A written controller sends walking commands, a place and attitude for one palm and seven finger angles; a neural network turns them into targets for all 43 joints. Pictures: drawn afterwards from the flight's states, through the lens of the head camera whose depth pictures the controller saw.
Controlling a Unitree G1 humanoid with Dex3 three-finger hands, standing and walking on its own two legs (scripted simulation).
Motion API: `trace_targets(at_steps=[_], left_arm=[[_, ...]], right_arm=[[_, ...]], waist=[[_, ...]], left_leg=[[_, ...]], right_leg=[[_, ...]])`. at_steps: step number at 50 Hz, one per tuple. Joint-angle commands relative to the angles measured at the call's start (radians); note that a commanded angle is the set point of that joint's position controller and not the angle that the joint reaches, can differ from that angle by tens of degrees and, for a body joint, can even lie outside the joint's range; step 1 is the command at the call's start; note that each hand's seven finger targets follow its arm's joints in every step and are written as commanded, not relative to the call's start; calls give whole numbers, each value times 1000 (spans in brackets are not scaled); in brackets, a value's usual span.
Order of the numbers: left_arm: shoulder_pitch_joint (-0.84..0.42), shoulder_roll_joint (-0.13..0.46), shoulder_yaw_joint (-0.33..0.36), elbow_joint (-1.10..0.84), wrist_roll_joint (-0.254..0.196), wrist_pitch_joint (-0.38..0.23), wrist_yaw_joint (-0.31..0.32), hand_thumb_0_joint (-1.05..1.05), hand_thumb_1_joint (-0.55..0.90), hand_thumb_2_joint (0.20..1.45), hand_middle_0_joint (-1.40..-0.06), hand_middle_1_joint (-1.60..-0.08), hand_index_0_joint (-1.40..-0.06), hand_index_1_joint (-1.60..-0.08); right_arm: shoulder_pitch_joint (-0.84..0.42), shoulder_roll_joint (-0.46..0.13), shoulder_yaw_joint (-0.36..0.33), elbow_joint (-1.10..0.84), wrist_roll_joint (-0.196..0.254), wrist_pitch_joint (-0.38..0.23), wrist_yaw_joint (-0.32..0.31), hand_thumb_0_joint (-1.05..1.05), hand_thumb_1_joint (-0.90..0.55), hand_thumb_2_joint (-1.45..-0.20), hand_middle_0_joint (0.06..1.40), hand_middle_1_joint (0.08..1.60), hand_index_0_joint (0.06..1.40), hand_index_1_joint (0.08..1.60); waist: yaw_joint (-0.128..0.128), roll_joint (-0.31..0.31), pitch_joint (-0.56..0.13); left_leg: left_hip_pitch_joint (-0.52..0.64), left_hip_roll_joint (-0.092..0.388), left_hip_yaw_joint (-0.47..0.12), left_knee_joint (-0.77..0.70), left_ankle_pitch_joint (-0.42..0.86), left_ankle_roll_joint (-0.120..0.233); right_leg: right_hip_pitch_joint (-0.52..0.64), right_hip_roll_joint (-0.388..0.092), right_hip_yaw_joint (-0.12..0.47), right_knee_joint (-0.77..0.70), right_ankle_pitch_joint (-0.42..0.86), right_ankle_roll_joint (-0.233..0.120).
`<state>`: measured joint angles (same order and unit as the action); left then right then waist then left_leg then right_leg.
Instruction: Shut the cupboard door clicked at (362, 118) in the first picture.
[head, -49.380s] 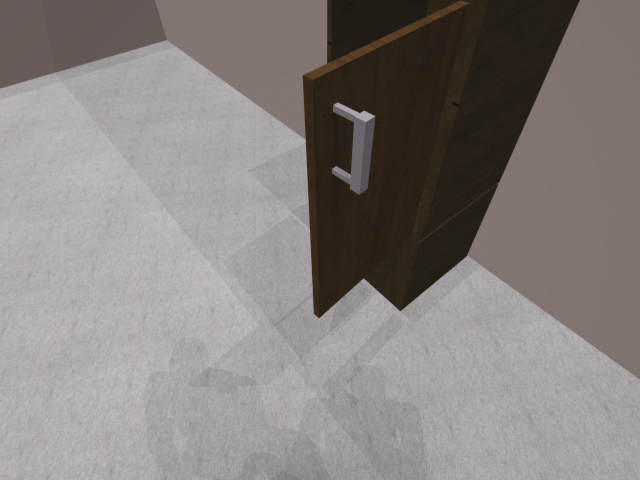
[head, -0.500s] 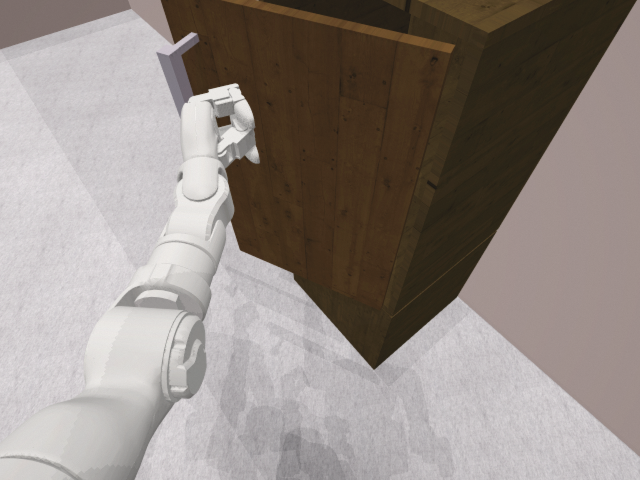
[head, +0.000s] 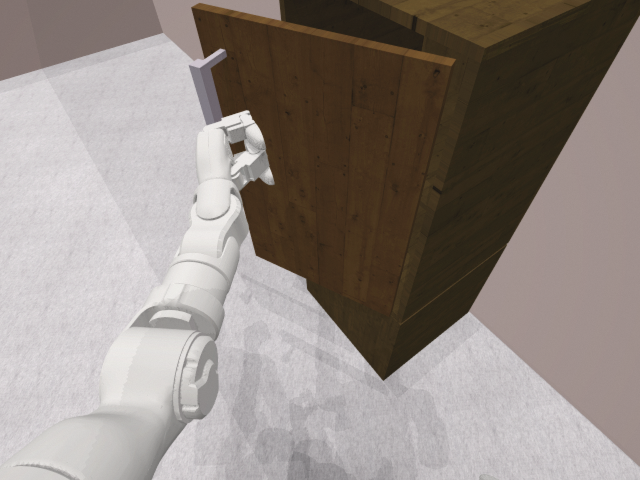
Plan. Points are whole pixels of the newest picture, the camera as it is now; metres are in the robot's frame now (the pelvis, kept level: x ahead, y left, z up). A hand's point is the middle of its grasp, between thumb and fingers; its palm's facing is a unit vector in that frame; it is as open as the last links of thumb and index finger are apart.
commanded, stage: draw the hand back to the body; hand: left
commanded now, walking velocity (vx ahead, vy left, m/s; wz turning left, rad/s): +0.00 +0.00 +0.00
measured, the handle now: (218, 97) +0.64 +0.14 +0.14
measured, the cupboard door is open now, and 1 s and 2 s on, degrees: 25 25 25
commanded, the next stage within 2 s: step back with the hand held close in 1.44 s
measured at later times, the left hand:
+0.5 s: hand (149, 264) +0.31 +0.16 +0.16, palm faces +0.11 -0.98 -0.14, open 3.0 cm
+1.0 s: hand out of the picture +0.21 +0.28 +0.16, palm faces +0.42 -0.83 -0.37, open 5.6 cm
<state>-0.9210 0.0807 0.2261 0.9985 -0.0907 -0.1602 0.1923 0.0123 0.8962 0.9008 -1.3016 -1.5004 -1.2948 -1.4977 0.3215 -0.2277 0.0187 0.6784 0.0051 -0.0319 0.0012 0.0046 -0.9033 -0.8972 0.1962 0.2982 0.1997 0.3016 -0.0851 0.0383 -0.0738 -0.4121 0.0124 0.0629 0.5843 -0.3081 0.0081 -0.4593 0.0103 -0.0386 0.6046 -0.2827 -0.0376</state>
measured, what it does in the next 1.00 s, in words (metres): stands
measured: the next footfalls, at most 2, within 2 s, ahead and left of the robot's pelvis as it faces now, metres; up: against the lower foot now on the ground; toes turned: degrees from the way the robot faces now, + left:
none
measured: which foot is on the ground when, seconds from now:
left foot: down 0.00-1.00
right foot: down 0.00-1.00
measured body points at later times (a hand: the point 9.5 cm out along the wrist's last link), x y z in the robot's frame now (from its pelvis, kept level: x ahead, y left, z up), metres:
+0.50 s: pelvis -0.01 +0.01 +0.01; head -0.04 -0.01 +0.46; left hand +0.30 +0.22 +0.17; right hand +0.21 -0.21 -0.05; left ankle -0.01 +0.12 -0.73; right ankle +0.01 -0.09 -0.73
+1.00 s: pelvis +0.02 +0.03 +0.02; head -0.01 +0.00 +0.46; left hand +0.18 +0.32 +0.18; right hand +0.19 -0.19 -0.08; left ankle -0.01 +0.12 -0.73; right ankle +0.01 -0.09 -0.73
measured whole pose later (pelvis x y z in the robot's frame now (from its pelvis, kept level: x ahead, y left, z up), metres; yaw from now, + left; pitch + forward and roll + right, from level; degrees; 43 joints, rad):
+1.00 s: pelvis +0.02 +0.03 +0.02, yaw +2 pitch -4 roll -1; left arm 0.41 0.33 0.28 -0.33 -0.07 -0.04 0.08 0.01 0.89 0.90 -0.53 -0.65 -0.52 -0.65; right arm 0.23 -0.23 0.03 0.62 0.01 0.01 -0.06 0.01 -0.90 -0.90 0.20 0.30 0.20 0.30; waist 0.05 0.08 0.00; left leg -0.07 -0.02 0.04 0.41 -0.27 0.04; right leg -0.08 -0.01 -0.06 0.38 -0.23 0.00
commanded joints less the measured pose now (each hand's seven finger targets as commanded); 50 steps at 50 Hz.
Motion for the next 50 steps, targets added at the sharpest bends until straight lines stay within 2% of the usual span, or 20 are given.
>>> trace_targets(at_steps=[1,2,4,6,9,11,14,18,19,21,27,29,30,32,35,38,42,46,47,50], left_arm=[[-190,198,-29,-425,46,-158,-46,0,900,900,-1300,-1500,-1300,-1500],[-147,157,-76,-483,49,-148,-63,0,900,900,-1300,-1500,-1300,-1500],[-105,133,-107,-583,14,-95,-96,0,900,900,-1300,-1500,-1300,-1500],[-65,128,-121,-704,-39,-29,-132,0,900,900,-1300,-1500,-1300,-1500],[-70,139,-119,-878,-84,41,-151,0,900,900,-1300,-1500,-1300,-1500],[1,170,-109,-959,-76,64,-146,0,900,900,-1300,-1500,-1300,-1500],[159,168,-106,-986,-62,108,-146,0,900,900,-1273,-1470,-1273,-1470],[333,180,-89,-945,-72,232,-184,0,900,900,-1163,-1350,-1163,-1350],[379,231,-152,-1057,-12,138,-162,0,900,900,-1135,-1320,-1135,-1320],[520,243,-119,-1020,-7,103,-151,0,900,900,-1080,-1260,-1080,-1260],[513,285,-126,-1334,20,53,-134,0,900,900,-915,-1080,-915,-1080],[550,298,-113,-1405,27,46,-121,0,900,900,-860,-1020,-860,-1020],[575,314,-95,-1423,29,47,-114,0,900,900,-832,-990,-832,-990],[657,329,-67,-1442,26,50,-107,0,900,900,-777,-930,-777,-930],[817,330,-34,-1435,24,55,-105,0,900,900,-695,-840,-695,-840],[980,340,12,-1408,18,65,-110,0,900,900,-613,-750,-613,-750],[1110,367,75,-1465,15,62,-112,0,900,900,-502,-630,-502,-630],[1178,470,196,-1553,15,41,-93,0,900,900,-393,-510,-393,-510],[1189,461,196,-1599,13,34,-90,0,900,900,-365,-480,-365,-480],[1269,486,245,-1622,15,29,-74,0,900,900,-282,-390,-282,-390]], right_arm=[[31,-131,-66,-139,3,-49,4,0,-900,-900,200,300,200,300],[13,-129,-67,-147,11,-52,8,0,-900,-900,200,300,200,300],[-12,-135,-74,-158,27,-52,2,0,-900,-900,200,300,200,300],[-53,-140,-75,-173,43,-48,-17,0,-900,-900,200,300,200,300],[-111,-129,-64,-176,54,-62,-44,0,-900,-900,200,300,200,300],[-133,-125,-56,-177,54,-69,-56,0,-900,-900,200,300,200,300],[-171,-114,-40,-179,53,-76,-55,0,-900,-900,200,300,200,300],[-228,-119,-20,-200,63,-49,-61,0,-900,-900,200,300,200,300],[-231,-98,-16,-215,43,-48,-61,0,-900,-900,200,300,200,300],[-243,-104,-17,-215,38,-30,-63,0,-900,-900,200,300,200,300],[-262,-90,-4,-247,24,-15,-62,0,-900,-900,200,300,200,300],[-259,-89,-2,-249,17,-22,-65,0,-900,-900,200,300,200,300],[-259,-90,-1,-248,13,-24,-66,0,-900,-900,200,300,200,300],[-256,-90,-2,-243,9,-26,-68,0,-900,-900,200,300,200,300],[-268,-89,-2,-243,7,-19,-68,0,-900,-900,200,300,200,300],[-270,-91,-5,-238,6,-4,-64,0,-900,-900,200,300,200,300],[-272,-92,-16,-245,8,5,-58,0,-900,-900,200,300,200,300],[-275,-97,-24,-243,3,-14,-63,0,-900,-900,200,300,200,300],[-270,-89,-26,-248,6,-21,-64,0,-900,-900,200,300,200,300],[-258,-90,-30,-241,6,-42,-67,0,-900,-900,200,300,200,300]], waist=[[68,-111,-443],[67,-78,-412],[61,-114,-369],[66,-130,-351],[74,-80,-300],[85,-59,-263],[108,-36,-203],[117,-88,-73],[88,-124,15],[105,-151,30],[95,73,-64],[97,77,-105],[101,88,-115],[106,49,-108],[118,-29,-66],[130,-51,-9],[141,-23,-7],[156,21,-42],[153,35,-75],[156,61,-58]], left_leg=[[124,-31,-11,-36,341,25],[149,-25,-6,-43,349,26],[174,-20,-2,-65,311,28],[206,-18,-2,-90,286,32],[259,-19,-8,-114,250,39],[279,-15,-18,-130,255,38],[275,-18,-22,-156,232,30],[243,-23,-25,-187,135,28],[243,-21,-33,-221,124,32],[242,-17,-35,-228,105,33],[354,-9,-59,-262,154,18],[386,-8,-69,-258,210,16],[396,-9,-68,-256,230,14],[394,-6,-76,-258,261,13],[370,-6,-71,-256,297,10],[335,-4,-66,-256,314,9],[316,1,-68,-244,365,4],[315,-2,-64,-226,381,6],[325,0,-69,-222,404,4],[325,2,-69,-212,441,-3]], right_leg=[[335,-3,30,-34,508,18],[312,1,25,-44,504,17],[313,4,21,-81,459,24],[341,4,23,-120,413,28],[320,6,22,-164,334,28],[316,6,16,-172,307,25],[314,3,7,-178,264,18],[292,-4,7,-225,145,23],[262,-21,35,-270,96,37],[279,-23,36,-290,53,35],[350,-14,24,-282,123,17],[378,-8,12,-271,172,13],[385,-7,11,-272,191,13],[406,-8,7,-273,215,13],[414,-5,-4,-270,249,16],[416,-11,-4,-272,267,19],[439,-19,-3,-259,299,20],[453,-21,1,-256,308,21],[464,-23,-1,-246,316,23],[445,-20,-5,-244,325,24]])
